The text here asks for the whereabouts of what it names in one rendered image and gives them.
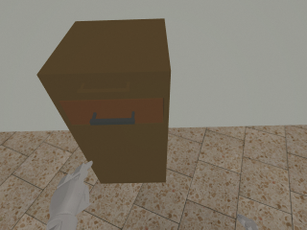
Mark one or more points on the handle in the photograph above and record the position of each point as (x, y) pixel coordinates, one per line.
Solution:
(103, 92)
(112, 121)

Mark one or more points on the left robot hand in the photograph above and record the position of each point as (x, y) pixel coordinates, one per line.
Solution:
(72, 195)

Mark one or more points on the cabinet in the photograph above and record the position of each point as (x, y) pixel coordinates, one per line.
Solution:
(109, 54)

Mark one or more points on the left robot forearm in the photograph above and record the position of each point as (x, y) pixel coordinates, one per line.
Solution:
(62, 222)

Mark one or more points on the drawer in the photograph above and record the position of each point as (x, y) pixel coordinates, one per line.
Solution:
(147, 110)

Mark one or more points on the right robot hand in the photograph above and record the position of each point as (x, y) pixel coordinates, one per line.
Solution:
(249, 224)

